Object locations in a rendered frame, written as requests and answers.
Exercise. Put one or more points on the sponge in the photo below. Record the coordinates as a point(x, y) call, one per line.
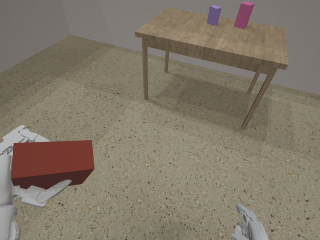
point(44, 164)

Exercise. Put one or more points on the robot left hand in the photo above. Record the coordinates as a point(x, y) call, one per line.
point(33, 196)

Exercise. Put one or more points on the robot left forearm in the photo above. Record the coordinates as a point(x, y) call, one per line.
point(9, 228)

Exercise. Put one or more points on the robot right hand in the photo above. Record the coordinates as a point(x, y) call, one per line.
point(255, 229)

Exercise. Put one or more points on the table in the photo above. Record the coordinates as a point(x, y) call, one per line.
point(258, 47)

